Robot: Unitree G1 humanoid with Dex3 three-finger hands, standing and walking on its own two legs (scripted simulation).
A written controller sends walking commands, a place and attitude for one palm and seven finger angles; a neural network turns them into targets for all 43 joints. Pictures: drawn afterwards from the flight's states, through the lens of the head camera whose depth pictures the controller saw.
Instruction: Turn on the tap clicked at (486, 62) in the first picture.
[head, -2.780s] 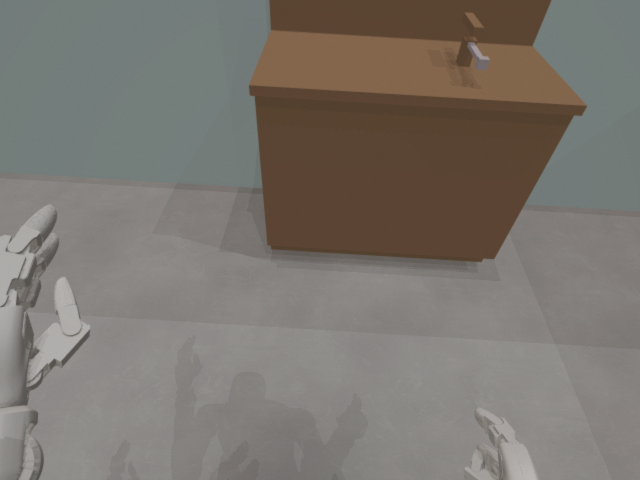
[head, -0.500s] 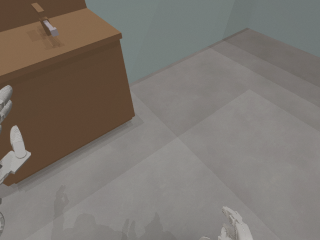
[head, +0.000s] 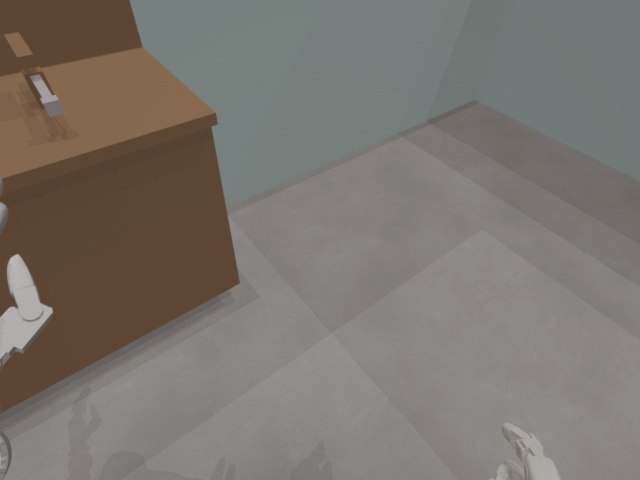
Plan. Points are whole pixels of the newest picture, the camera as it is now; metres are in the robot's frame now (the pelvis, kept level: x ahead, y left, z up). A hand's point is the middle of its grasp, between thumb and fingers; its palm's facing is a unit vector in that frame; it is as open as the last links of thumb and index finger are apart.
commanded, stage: walk to a spot facing it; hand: left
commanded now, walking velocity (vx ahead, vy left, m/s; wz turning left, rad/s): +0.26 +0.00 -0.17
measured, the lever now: (52, 105) +0.72 +0.56 +0.08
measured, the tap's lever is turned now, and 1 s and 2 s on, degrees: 0 0 0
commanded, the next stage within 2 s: turn to face it in 0.04 s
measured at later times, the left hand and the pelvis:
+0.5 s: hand (142, 239) +0.32 +0.22 +0.16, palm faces +0.45 -0.76 -0.48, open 7.4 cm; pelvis +0.12 -0.04 +0.01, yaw +6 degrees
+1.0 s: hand (105, 267) +0.26 +0.23 +0.18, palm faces +0.58 -0.68 -0.45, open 7.4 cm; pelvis +0.12 -0.05 +0.01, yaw +14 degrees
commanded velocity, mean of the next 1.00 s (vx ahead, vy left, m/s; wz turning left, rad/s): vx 0.05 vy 0.01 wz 0.27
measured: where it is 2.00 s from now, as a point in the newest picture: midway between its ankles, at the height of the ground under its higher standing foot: outside the picture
